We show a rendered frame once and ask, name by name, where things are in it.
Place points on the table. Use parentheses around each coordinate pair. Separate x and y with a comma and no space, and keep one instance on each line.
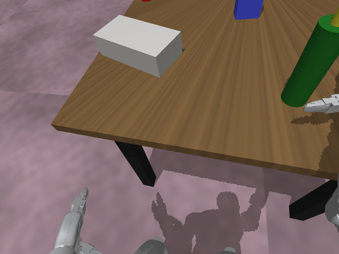
(221,98)

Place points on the left robot hand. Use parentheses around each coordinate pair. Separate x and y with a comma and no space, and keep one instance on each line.
(68,235)

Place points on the right robot hand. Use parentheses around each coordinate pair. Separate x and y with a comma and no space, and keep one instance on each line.
(329,105)

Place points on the right robot arm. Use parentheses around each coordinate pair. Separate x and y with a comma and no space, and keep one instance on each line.
(332,207)

